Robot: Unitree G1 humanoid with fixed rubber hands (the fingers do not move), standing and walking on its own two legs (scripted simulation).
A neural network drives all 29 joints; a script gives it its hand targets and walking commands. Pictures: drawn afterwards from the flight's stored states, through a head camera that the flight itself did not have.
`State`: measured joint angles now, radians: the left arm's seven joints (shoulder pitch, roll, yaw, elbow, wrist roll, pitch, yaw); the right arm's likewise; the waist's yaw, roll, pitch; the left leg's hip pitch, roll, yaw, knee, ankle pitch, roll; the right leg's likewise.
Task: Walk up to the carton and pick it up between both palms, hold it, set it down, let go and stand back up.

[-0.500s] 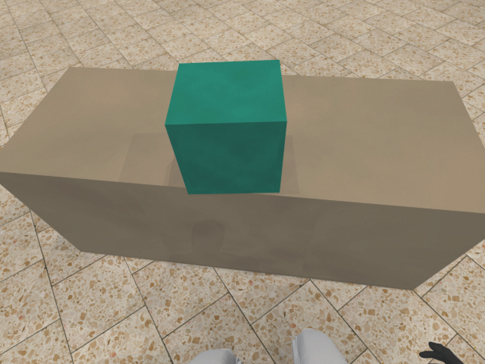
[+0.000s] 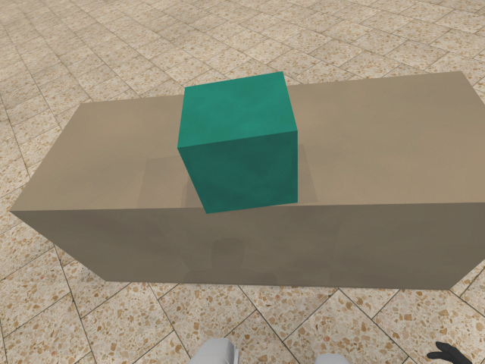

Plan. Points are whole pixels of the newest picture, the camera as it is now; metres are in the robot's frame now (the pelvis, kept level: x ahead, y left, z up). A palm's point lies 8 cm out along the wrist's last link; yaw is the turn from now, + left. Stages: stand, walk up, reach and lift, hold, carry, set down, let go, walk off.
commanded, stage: walk up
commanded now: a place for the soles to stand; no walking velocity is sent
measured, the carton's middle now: (242, 146) +0.60 +0.04 -0.04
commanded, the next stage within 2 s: none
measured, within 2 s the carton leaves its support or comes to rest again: neither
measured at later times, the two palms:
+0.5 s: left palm out of the picture +0.06 +0.46 -0.09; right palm out of the picture +0.10 -0.21 -0.07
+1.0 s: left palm out of the picture +0.09 +0.37 -0.03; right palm out of the picture +0.09 -0.29 -0.11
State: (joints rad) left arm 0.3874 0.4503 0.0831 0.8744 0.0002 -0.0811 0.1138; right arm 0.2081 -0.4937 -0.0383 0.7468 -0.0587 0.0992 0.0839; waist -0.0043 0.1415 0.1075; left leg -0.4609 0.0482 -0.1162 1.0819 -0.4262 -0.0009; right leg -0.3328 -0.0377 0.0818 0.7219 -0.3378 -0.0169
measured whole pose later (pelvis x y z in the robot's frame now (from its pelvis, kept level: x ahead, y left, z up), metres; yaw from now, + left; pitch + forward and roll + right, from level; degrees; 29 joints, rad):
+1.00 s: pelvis +0.04 +0.03 +0.02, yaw -4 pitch -2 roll +4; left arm 0.34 0.43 0.08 0.86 0.00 -0.06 0.05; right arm 0.27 -0.46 -0.04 0.75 -0.02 0.06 0.03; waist 0.00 0.06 0.11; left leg -0.37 -0.02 -0.08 0.88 -0.39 0.03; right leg -0.30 0.05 0.11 0.61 -0.26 -0.04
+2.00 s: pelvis +0.05 +0.15 +0.00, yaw -4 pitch -4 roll +1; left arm 0.32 0.43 0.07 0.86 0.00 -0.04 0.06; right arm 0.27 -0.44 -0.04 0.75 -0.03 0.05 0.04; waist 0.00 0.06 0.10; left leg -0.35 -0.09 -0.04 0.81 -0.43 0.04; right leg -0.29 0.03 0.06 0.71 -0.35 -0.02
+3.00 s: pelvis +0.06 +0.21 +0.01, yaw -3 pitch -3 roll +0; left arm 0.25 0.43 0.07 0.86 0.00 -0.05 0.03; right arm 0.25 -0.43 -0.04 0.75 -0.01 0.01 0.03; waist 0.00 0.03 0.07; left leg -0.31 -0.05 -0.10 0.68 -0.32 0.00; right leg -0.28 -0.01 0.08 0.67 -0.34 0.02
